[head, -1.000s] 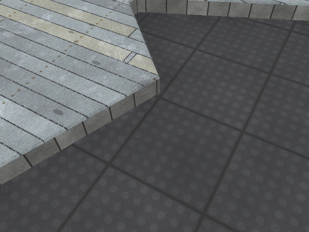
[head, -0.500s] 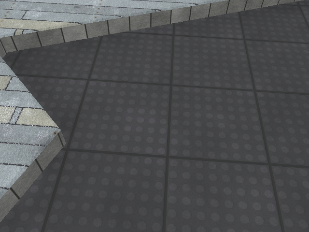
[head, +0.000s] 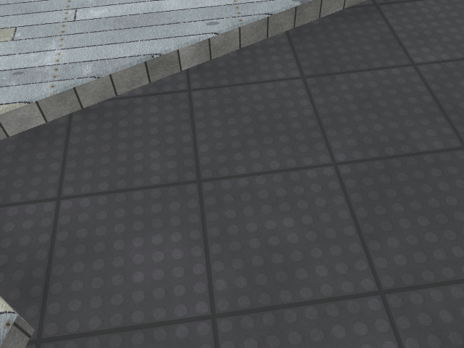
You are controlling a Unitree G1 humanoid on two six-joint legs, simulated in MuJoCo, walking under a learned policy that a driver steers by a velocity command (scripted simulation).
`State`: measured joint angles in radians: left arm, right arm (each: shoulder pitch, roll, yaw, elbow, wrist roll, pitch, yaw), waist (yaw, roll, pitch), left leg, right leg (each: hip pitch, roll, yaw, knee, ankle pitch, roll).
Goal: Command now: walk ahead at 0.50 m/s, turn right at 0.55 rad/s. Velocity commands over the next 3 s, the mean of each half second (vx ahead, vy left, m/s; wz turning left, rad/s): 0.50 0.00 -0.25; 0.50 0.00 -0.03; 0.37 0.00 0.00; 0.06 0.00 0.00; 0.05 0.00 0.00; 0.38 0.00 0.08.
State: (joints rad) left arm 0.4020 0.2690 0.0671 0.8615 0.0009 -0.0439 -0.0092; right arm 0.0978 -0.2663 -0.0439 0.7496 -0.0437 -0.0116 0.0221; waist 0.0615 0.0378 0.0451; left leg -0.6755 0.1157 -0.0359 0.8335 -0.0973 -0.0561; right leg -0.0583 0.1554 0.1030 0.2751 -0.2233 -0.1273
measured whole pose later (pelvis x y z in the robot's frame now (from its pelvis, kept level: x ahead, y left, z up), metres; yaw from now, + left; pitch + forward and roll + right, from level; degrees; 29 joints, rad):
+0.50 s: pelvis +0.28 +0.05 +0.00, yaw -6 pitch +0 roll +1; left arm 0.18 0.27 0.03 0.82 0.04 -0.03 -0.04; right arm 0.40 -0.23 -0.04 0.92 -0.01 -0.08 0.02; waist -0.03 -0.05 0.03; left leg -0.07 -0.07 0.06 0.25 -0.19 0.07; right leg -0.59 -0.06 0.03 0.91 -0.17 -0.03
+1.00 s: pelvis +0.54 -0.04 +0.00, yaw -6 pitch +0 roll -1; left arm 0.38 0.23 0.04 0.97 0.01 -0.08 -0.01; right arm 0.21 -0.26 -0.05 0.89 -0.03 -0.02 0.03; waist 0.02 0.04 0.02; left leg -0.59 0.11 0.00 0.97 -0.18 0.02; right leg -0.07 0.09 -0.08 0.24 -0.17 -0.09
